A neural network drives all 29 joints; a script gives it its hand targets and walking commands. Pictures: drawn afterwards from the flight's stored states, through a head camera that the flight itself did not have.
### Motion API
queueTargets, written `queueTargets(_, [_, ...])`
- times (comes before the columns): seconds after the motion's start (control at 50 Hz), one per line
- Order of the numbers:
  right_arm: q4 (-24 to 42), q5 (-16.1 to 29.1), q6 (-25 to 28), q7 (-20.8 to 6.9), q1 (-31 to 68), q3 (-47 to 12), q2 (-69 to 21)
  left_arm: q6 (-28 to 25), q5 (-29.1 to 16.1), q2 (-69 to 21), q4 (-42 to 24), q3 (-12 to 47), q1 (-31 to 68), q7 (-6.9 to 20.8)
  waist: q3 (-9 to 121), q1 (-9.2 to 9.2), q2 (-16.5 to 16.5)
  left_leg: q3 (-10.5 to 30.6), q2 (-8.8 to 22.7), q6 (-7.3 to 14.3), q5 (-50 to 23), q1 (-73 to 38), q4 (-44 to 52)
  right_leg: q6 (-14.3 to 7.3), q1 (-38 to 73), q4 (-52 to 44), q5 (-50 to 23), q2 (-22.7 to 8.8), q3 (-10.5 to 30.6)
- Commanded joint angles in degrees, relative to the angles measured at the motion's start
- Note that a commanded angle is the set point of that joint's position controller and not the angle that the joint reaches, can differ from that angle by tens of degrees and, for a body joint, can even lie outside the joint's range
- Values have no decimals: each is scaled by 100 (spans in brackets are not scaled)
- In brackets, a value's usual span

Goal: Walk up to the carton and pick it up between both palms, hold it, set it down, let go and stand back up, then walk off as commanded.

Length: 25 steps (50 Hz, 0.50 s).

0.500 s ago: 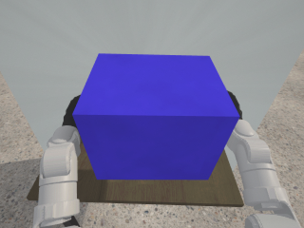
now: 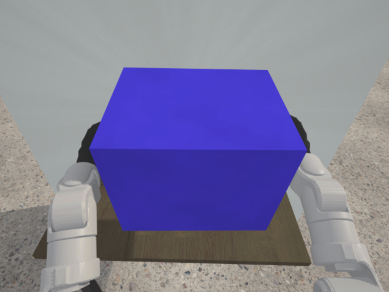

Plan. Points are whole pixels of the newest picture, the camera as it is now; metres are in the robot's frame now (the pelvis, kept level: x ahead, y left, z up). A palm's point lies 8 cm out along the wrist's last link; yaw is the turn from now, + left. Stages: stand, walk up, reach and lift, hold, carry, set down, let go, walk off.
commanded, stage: hold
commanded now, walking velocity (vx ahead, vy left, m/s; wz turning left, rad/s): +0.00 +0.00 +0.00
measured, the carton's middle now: (195, 149) +0.39 +0.00 +0.14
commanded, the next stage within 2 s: none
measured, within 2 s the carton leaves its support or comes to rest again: neither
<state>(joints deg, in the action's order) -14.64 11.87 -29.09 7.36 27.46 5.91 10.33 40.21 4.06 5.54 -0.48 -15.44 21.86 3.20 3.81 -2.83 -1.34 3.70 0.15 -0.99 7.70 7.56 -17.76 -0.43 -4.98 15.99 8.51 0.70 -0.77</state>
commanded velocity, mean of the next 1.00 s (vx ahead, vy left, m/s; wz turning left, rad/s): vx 0.00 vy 0.00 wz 0.00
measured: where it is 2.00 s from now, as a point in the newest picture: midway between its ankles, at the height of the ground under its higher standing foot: outside the picture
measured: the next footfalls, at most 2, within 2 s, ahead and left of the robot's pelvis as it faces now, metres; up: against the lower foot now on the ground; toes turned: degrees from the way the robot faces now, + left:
none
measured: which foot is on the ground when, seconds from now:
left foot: down 0.00-1.00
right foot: down 0.00-1.00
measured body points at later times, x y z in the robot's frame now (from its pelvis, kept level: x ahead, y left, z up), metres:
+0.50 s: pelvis -0.01 +0.00 +0.00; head -0.05 +0.02 +0.45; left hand +0.35 +0.21 +0.16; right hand +0.36 -0.19 +0.17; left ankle +0.02 +0.13 -0.75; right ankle +0.00 -0.11 -0.75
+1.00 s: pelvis +0.00 +0.00 +0.00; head -0.04 +0.02 +0.45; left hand +0.34 +0.20 +0.15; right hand +0.35 -0.20 +0.16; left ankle +0.02 +0.13 -0.75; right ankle +0.00 -0.11 -0.75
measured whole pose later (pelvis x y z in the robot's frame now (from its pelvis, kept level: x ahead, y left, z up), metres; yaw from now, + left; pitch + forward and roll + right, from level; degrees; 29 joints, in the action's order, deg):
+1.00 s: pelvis +0.00 +0.00 +0.00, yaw -1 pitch -2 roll +0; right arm -15.9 12.0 -28.2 6.8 27.1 5.9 10.9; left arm 39.7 4.3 4.7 0.3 -15.2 21.5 2.8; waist 4.2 -2.1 -1.1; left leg 2.8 0.0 -0.6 7.8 8.1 -18.0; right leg -0.1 -5.8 16.5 8.5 0.6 0.0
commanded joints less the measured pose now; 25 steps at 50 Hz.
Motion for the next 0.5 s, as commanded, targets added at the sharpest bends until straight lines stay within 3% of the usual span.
queueTargets(0.0, [1916,843,418,-1090,4302,-2399,-2276,-431,-814,-2062,-1320,2533,4173,828,2401,50,152,-381,-363,-73,-1311,-586,132,129,921,-48,-1414,168,-47])
queueTargets(0.04, [2002,783,473,-1073,4582,-2361,-2385,-476,-810,-2067,-1246,2484,4367,855,2360,83,112,-404,-378,-28,-1157,-488,165,122,890,-78,-1187,159,-50])
queueTargets(0.06, [2211,845,501,-1054,4498,-2518,-2519,-503,-829,-2017,-1372,2484,4258,873,2631,83,-42,-426,-404,16,-1357,-606,89,204,1052,-22,-1630,120,-31])
queueTargets(0.08, [2264,888,509,-1042,4539,-2493,-2543,-521,-892,-2084,-1625,2595,4466,853,2736,29,149,-422,-392,-30,-1438,-631,69,172,1062,18,-1689,137,-32])
queueTargets(0.12, [1845,853,464,-1087,4421,-2332,-2412,-510,-907,-2101,-1457,2678,4535,813,2457,-22,308,-387,-368,-100,-1294,-637,111,109,771,-64,-1262,194,-69])
queueTargets(0.16, [1681,724,469,-1137,4652,-2247,-2373,-497,-800,-2065,-1120,2514,4800,817,2282,47,333,-406,-334,-92,-883,-521,200,55,624,-119,-740,172,-85])
queueTargets(0.2, [1693,740,494,-1143,4695,-2273,-2436,-480,-791,-2093,-1010,2476,4642,830,2314,115,177,-439,-334,-44,-820,-431,217,61,678,-115,-786,173,-58])
queueTargets(0.26, [2092,811,615,-1131,4811,-2460,-2524,-589,-961,-2215,-1328,2705,4589,790,2774,71,153,-387,-369,-53,-1293,-662,50,125,841,-32,-1289,184,-63])
queueTargets(0.28, [2095,837,608,-1111,4802,-2411,-2529,-599,-962,-2249,-1398,2743,4715,760,2728,77,359,-387,-347,-83,-1284,-697,83,105,738,-30,-1232,183,-69])
queueTargets(0.32, [1660,752,553,-1148,4735,-2182,-2435,-583,-952,-2234,-1193,2768,4871,758,2439,-43,354,-348,-306,-91,-958,-597,145,59,524,-75,-815,180,-106])
queueTargets(0.36, [1613,689,569,-1204,4801,-2190,-2419,-569,-915,-2266,-997,2731,4805,763,2347,-18,265,-359,-308,-79,-715,-491,184,44,557,-114,-626,189,-109])
queueTargets(0.38, [1885,796,628,-1197,4884,-2331,-2526,-590,-966,-2292,-1160,2725,4706,742,2650,101,200,-341,-310,-47,-883,-570,132,46,625,-58,-809,200,-86])
queueTargets(0.42, [1655,753,538,-1145,4621,-2327,-2527,-576,-877,-2110,-966,2537,4636,792,2476,16,95,-410,-351,-1,-966,-570,123,139,722,-116,-998,147,-68])
queueTargets(0.44, [1843,752,586,-1139,4799,-2308,-2501,-601,-935,-2216,-1087,2647,4749,784,2696,3,198,-389,-355,-47,-1056,-612,114,98,740,-86,-1037,172,-76])
queueTargets(0.46, [1681,737,573,-1156,4736,-2314,-2459,-604,-886,-2222,-1067,2644,4649,762,2572,26,191,-383,-356,-52,-1076,-630,96,101,728,-85,-1002,179,-72])
queueTargets(0.48, [1451,756,518,-1179,4633,-2194,-2372,-567,-851,-2156,-1088,2607,4773,756,2401,12,389,-367,-320,-98,-947,-600,140,81,585,-85,-812,183,-110])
